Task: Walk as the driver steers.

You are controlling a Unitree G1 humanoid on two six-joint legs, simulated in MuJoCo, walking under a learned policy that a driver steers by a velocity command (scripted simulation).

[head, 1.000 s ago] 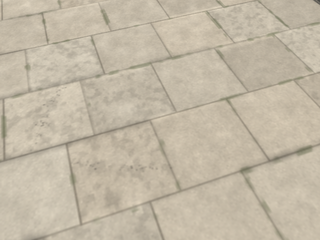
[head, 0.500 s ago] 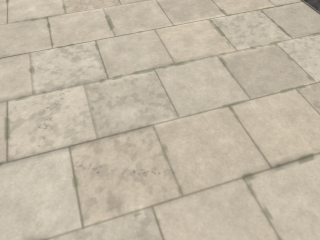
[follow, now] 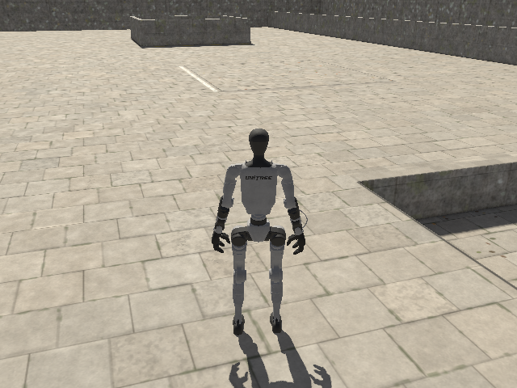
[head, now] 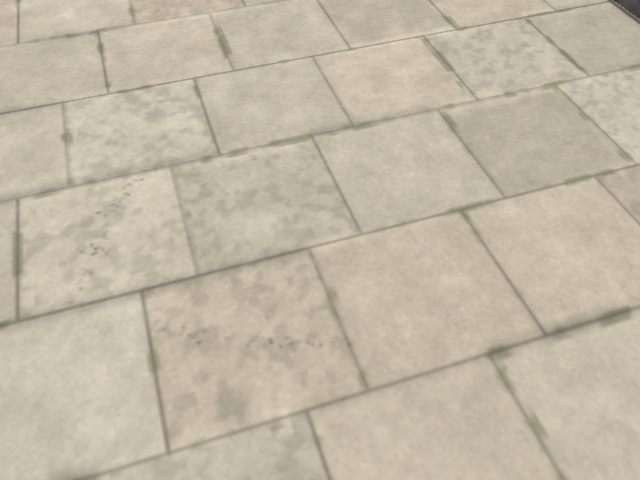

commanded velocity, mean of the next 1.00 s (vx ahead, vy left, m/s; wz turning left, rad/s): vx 0.27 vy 0.00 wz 0.00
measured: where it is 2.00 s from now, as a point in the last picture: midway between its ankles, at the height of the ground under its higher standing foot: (320, 341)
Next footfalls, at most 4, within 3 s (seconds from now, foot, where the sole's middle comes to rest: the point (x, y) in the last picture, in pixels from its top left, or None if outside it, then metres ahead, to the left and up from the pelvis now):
0.92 right None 0.42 -0.09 -0.78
1.46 left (268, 387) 0.72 0.15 -0.78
2.02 right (364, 276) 1.04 -0.08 -0.78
2.58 left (253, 214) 1.27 0.23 -0.78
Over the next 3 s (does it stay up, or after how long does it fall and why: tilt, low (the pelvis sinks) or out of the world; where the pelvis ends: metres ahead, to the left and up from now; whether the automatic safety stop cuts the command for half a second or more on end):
stays up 1.35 0.18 0.00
